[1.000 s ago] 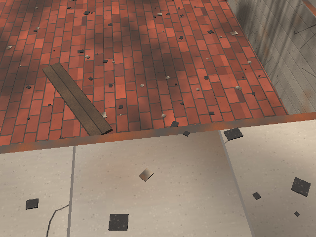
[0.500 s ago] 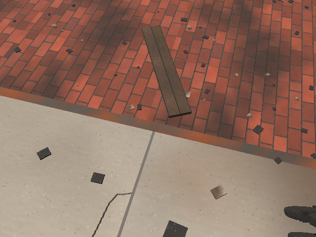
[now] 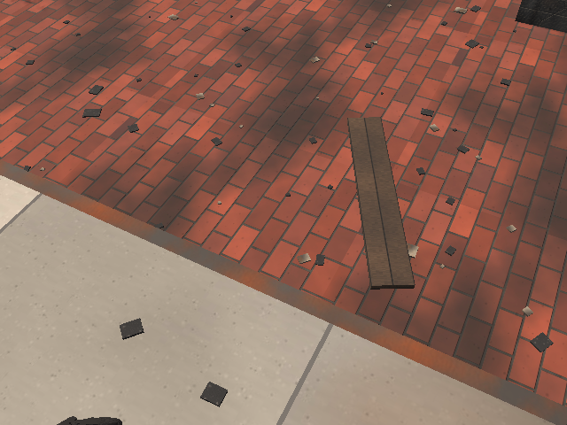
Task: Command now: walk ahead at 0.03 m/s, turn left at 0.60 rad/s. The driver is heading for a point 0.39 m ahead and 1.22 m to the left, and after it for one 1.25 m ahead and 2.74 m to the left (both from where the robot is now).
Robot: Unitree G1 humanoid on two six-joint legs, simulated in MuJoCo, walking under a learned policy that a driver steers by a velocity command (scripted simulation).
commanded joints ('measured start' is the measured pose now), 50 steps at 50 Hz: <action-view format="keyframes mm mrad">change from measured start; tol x16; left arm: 1 50 178 61 -72 13 -2 -3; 43 -157 64 34 -28 -48 -52 -51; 50 352 259 100 59 -21 -54 -42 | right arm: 1 102 -190 -60 -54 0 -17 -6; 16 -25 -62 -37 -97 8 21 36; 22 164 -207 -70 -60 -27 -16 35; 48 181 -75 -14 122 -7 -93 13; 50 355 34 18 101 10 -113 10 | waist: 1 6 -216 -134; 19 1 -173 -108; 21 28 274 -140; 44 -41 70 101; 48 139 58 -121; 50 106 -401 -391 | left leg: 1 -244 52 46 465 -243 -81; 6 -231 106 163 570 0 -155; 19 142 144 312 -247 217 -25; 21 457 462 -144 -360 462 122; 24 266 455 -211 -531 -222 216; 36 322 386 27 -607 152 176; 45 293 417 30 -508 337 160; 48 151 305 105 -130 545 82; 50 -289 96 119 465 -174 -12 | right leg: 1 279 -461 439 -164 625 -292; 6 174 -252 82 -196 405 -202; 18 233 -346 -7 -134 368 -208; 22 -349 -79 -99 446 -447 43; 29 -432 -121 -45 476 44 35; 40 -382 -121 -52 108 196 60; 46 -95 -62 -66 -25 121 -12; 48 313 -93 -38 -42 160 -76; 50 721 -457 637 -233 -138 -243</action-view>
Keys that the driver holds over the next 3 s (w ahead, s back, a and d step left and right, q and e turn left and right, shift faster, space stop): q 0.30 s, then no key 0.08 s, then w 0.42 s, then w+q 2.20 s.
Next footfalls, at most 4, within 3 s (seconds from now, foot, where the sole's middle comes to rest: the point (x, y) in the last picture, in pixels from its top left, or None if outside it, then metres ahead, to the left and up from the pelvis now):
0.40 left None -0.01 0.13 -0.77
0.96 right None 0.33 -0.04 -0.77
1.52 left None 0.46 0.30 -0.77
2.00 right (161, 313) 0.79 0.35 -0.77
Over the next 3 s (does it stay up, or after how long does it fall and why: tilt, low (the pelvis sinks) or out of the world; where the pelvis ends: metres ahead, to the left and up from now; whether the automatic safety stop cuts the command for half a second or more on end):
stays up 0.73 0.81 -0.01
